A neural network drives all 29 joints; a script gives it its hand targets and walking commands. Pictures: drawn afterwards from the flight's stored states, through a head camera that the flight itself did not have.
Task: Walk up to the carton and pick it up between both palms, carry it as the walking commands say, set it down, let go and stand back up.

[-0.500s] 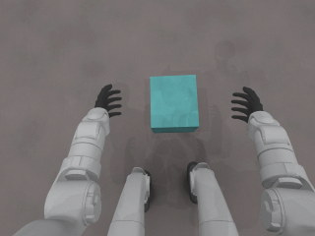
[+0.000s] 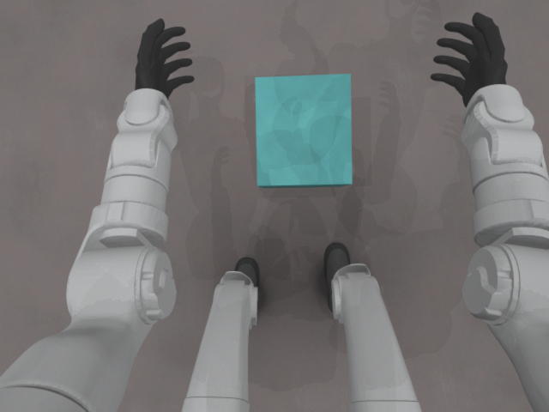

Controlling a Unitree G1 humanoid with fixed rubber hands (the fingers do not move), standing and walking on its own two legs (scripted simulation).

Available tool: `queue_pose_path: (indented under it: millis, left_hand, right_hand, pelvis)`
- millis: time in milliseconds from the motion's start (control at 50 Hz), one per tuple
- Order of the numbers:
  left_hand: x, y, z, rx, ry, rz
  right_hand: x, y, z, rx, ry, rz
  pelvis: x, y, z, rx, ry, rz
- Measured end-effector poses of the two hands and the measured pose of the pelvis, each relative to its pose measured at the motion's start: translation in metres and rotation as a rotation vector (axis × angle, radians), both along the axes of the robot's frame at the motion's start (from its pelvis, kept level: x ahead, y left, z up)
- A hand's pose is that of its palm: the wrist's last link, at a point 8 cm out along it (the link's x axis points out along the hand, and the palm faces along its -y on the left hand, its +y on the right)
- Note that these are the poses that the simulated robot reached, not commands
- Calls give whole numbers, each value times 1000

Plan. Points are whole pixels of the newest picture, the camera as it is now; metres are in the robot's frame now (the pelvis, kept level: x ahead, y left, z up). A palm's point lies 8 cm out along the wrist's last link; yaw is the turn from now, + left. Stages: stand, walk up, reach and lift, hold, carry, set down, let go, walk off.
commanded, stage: reach and lift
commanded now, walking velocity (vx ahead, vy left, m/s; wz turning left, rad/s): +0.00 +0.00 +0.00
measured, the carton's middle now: (302, 137) +0.51 -0.03 -0.57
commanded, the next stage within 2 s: none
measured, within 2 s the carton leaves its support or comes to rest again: neither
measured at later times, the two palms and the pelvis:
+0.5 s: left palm (185, 108) +0.51 +0.17 -0.23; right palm (441, 106) +0.49 -0.24 -0.22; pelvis -0.02 +0.01 -0.10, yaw +1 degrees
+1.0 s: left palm (215, 133) +0.50 +0.16 -0.39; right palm (401, 133) +0.48 -0.23 -0.39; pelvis -0.07 +0.01 -0.23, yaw +1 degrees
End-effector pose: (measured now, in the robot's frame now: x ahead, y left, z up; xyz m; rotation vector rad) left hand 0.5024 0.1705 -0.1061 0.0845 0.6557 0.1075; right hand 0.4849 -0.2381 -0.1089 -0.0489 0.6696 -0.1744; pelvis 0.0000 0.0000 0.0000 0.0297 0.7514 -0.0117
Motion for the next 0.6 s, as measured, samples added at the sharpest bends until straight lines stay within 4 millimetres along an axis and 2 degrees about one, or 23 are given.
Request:
queue_pose_path:
  millis: [140, 260, 520, 600]
  left_hand:
    - [13, 0, -10, -7, -21, 0]
    - [8, -1, -37, -9, 6, -4]
    - [6, -3, -128, 13, 16, 8]
    - [5, -3, -156, 14, 8, 10]
  right_hand:
    - [13, -3, -7, 4, -30, -5]
    - [11, -3, -30, 11, -15, -6]
    - [6, -1, -122, -14, 6, -7]
    - [6, -1, -151, -27, 2, -2]
  pelvis:
    - [0, 1, -3, 1, 52, 6]
    - [-1, 3, -20, 1, 89, 8]
    - [-20, 6, -103, 7, 89, 7]
    - [-28, 6, -125, 9, 18, 9]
